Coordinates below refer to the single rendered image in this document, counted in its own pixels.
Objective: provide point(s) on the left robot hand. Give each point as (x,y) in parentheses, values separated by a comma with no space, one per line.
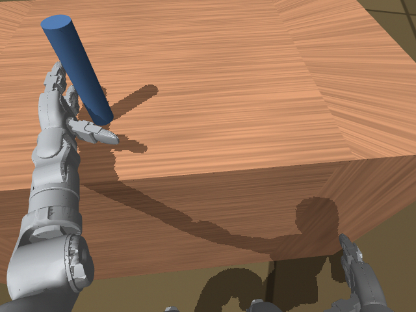
(56,110)

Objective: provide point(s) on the can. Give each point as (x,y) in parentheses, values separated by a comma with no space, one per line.
(66,43)

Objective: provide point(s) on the left robot arm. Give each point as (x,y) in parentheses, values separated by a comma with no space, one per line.
(51,263)

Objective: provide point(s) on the right robot hand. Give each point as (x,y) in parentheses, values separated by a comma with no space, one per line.
(360,277)

